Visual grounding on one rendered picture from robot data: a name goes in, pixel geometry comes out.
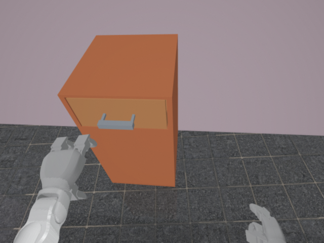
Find right robot hand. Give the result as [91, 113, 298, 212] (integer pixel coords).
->
[246, 204, 286, 243]

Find handle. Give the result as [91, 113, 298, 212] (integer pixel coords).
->
[97, 113, 135, 130]

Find left robot hand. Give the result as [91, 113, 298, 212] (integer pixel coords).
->
[40, 134, 97, 201]

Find left robot forearm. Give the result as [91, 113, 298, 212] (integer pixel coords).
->
[13, 187, 72, 243]

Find drawer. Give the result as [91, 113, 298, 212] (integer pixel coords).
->
[66, 98, 168, 129]

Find cabinet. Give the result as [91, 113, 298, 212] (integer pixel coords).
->
[58, 34, 178, 187]

